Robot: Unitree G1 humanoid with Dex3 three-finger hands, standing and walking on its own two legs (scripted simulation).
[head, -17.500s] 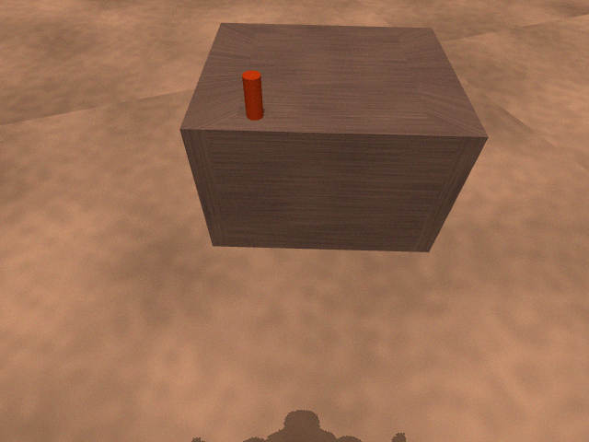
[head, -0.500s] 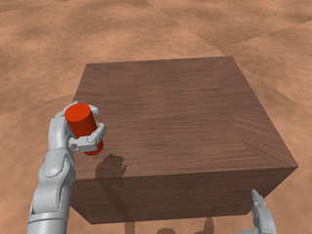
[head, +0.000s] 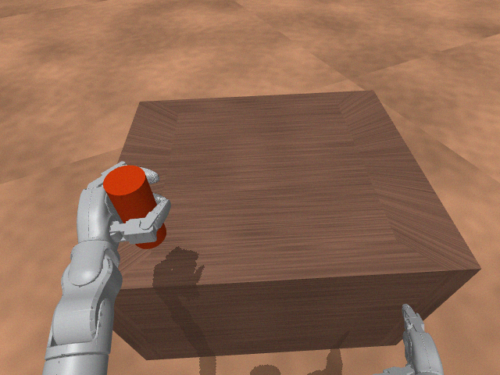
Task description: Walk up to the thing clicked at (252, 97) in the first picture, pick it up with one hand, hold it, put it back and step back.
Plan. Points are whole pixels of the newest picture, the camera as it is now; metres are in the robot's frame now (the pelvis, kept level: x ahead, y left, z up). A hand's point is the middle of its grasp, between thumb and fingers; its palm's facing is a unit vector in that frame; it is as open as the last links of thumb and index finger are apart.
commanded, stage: hold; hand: left
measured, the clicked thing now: (138, 210) +0.32 +0.17 +0.13
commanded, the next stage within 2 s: crouch in 0.50 s
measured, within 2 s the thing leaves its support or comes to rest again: neither
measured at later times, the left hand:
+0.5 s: hand (143, 212) +0.32 +0.16 +0.13, palm faces +0.15 -0.99 -0.02, open 7.2 cm
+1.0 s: hand (153, 221) +0.35 +0.17 +0.07, palm faces +0.15 -0.99 +0.01, open 7.2 cm
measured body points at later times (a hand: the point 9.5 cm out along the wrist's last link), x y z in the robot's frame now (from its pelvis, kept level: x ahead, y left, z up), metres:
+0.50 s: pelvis +0.00 +0.00 +0.00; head +0.00 -0.02 +0.45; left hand +0.30 +0.21 +0.13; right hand +0.17 -0.26 -0.08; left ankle -0.02 +0.12 -0.74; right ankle +0.01 -0.14 -0.74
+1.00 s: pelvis -0.01 +0.00 -0.01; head +0.01 +0.00 +0.44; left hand +0.33 +0.22 +0.07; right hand +0.15 -0.26 -0.09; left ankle -0.02 +0.12 -0.74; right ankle +0.01 -0.14 -0.74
